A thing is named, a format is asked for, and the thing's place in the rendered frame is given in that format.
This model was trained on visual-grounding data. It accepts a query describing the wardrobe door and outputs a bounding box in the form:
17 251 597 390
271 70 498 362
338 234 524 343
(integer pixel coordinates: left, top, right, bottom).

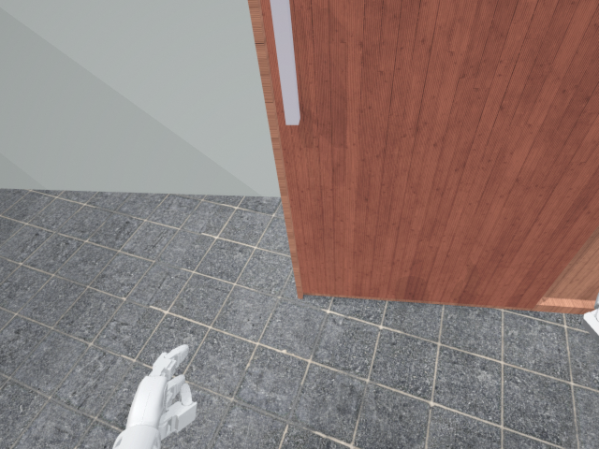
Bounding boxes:
543 225 599 300
260 0 599 309

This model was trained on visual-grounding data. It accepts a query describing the robot left hand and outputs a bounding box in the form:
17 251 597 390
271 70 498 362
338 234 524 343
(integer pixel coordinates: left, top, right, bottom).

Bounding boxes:
125 344 197 441

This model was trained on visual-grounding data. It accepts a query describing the handle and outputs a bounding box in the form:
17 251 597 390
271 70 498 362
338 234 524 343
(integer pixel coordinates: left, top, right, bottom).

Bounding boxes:
270 0 300 125

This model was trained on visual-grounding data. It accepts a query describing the robot left forearm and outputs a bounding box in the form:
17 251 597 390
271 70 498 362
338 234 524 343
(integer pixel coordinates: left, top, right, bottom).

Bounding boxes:
112 425 161 449

